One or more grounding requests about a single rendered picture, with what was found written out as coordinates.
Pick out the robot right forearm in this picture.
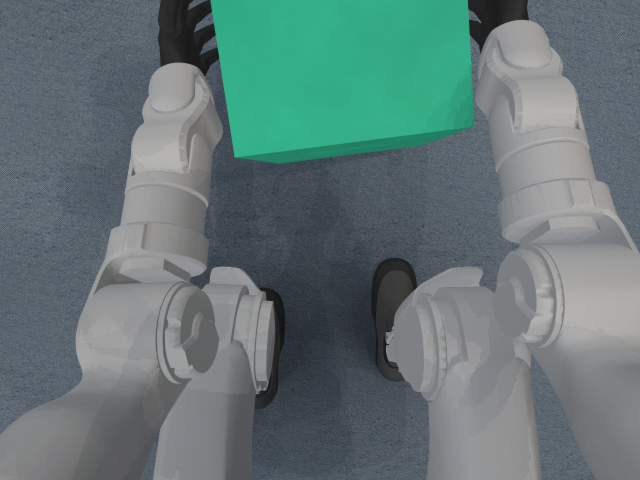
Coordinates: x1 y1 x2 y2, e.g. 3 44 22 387
475 20 640 258

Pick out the left robot hand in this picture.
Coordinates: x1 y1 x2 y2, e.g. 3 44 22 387
158 0 219 76

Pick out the robot left forearm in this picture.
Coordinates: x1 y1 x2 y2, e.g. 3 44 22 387
76 63 223 363

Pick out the left robot upper arm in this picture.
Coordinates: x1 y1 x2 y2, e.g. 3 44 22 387
0 281 219 480

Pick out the right robot upper arm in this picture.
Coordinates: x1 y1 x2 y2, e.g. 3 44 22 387
492 242 640 480

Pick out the right robot shin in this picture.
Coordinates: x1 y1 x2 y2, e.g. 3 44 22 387
386 267 531 384

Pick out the right robot hand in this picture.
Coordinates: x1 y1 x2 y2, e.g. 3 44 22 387
468 0 529 54

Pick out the carton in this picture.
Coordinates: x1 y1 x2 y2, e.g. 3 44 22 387
210 0 475 164

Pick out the left robot foot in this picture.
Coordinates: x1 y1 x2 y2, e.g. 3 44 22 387
254 287 285 409

